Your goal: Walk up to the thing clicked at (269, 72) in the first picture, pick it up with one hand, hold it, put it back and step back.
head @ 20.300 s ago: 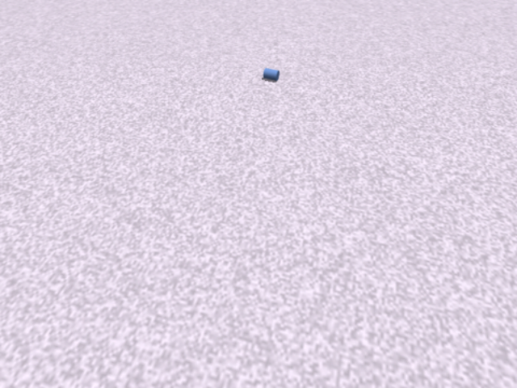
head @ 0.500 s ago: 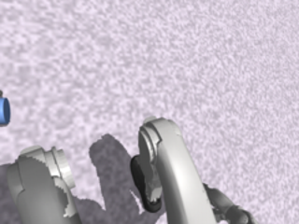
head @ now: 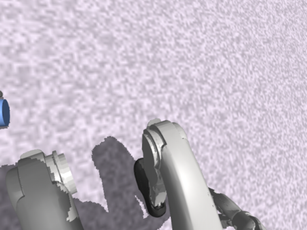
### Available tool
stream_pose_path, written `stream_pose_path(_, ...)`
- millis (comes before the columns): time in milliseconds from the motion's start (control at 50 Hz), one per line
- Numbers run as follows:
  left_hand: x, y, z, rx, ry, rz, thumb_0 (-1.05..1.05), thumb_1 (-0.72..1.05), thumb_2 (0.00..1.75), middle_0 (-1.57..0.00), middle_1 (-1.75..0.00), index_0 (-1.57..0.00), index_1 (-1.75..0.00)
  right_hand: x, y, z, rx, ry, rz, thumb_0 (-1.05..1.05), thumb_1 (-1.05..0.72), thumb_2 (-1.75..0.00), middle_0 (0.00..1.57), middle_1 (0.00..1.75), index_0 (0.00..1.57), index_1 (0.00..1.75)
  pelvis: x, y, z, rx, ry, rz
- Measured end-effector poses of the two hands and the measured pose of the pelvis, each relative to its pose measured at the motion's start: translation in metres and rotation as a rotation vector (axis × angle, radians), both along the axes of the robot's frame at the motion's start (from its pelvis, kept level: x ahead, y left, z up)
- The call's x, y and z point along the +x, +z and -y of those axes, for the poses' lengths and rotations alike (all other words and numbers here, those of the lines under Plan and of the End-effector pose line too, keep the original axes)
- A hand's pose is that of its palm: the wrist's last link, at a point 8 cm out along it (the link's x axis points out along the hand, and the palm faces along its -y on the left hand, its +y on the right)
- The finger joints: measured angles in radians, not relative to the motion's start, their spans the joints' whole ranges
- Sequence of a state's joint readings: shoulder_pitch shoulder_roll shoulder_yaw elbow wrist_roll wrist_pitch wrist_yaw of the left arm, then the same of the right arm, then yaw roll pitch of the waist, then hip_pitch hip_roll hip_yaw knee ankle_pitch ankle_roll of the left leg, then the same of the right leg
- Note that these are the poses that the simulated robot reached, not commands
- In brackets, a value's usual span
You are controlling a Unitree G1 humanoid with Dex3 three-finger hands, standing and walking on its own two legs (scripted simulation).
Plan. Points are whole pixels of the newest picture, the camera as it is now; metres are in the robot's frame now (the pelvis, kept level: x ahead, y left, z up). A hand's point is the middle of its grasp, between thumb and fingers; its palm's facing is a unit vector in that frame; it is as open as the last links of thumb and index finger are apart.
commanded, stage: close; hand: left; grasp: from above
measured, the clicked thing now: out of the picture +0.43 +0.32 -0.26
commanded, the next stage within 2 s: none
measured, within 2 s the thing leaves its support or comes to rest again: neither
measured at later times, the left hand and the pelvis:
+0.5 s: hand out of the picture +0.42 +0.31 -0.22, palm faces -0.48 -0.04 -0.88, open 10.3 cm; pelvis +0.00 +0.00 +0.00, yaw +0 degrees
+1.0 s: hand out of the picture +0.42 +0.31 -0.23, palm faces -0.48 -0.04 -0.88, open 10.8 cm; pelvis +0.00 +0.00 +0.00, yaw -1 degrees
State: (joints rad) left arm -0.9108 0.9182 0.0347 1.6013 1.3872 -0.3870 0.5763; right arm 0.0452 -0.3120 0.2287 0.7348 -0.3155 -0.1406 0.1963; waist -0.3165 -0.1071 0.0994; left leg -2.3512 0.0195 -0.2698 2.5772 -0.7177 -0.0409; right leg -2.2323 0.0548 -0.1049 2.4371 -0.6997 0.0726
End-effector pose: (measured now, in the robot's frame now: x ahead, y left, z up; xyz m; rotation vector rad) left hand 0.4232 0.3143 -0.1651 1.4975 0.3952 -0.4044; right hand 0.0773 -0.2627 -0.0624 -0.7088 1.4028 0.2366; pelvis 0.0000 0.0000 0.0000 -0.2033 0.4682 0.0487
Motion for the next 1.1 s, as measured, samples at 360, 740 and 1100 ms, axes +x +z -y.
stream_pose_path(360, 0.0001, 0.0010, 0.0044, -0.003, 0.003, 0.015, 0.00, 0.13, 0.50, -0.66, -0.29, -0.61, -0.33, -0.0020, 0.0001, 0.0015, -0.007, -0.005, -0.004, 0.00, -0.90, -0.89, 0.20, 0.30, 0.20, 0.30, -0.0003, 0.0002, 0.0008, 0.002, -0.002, -0.003)
stream_pose_path(740, 0.0027, -0.0026, 0.0044, -0.004, 0.006, 0.012, 0.00, 0.09, 0.54, -0.61, -0.35, -0.56, -0.38, 0.0048, 0.0010, -0.0010, -0.007, 0.002, 0.023, 0.00, -0.90, -0.89, 0.20, 0.30, 0.20, 0.30, -0.0001, -0.0013, -0.0013, -0.005, -0.003, 0.001)
stream_pose_path(1100, 0.0036, -0.0033, 0.0053, -0.009, -0.005, 0.022, 0.00, 0.05, 0.57, -0.55, -0.41, -0.52, -0.43, -0.0009, 0.0036, -0.0031, -0.001, 0.000, -0.001, 0.00, -0.90, -0.89, 0.20, 0.30, 0.20, 0.30, 0.0001, 0.0007, -0.0023, -0.010, -0.004, -0.004)
